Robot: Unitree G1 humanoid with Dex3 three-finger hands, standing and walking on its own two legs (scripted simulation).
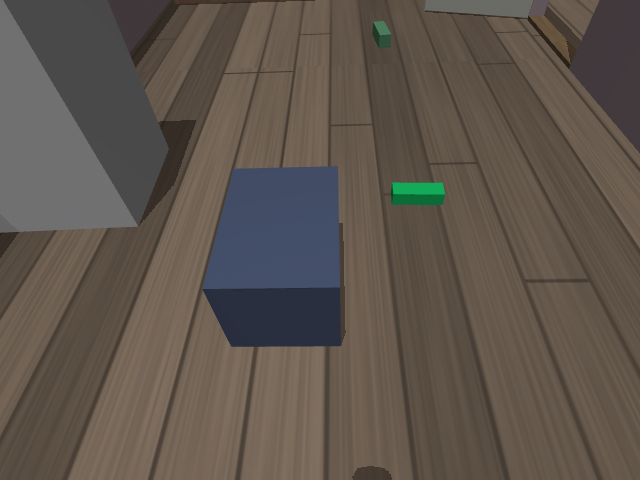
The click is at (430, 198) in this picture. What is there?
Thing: lying carton
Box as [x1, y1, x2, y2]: [391, 183, 444, 204]
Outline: 392,183 392,204 442,204 444,197 442,183
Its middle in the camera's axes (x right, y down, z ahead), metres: +0.43 -0.20 +1.76
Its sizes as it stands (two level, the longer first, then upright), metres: 0.228 0.078 0.065
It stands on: the floor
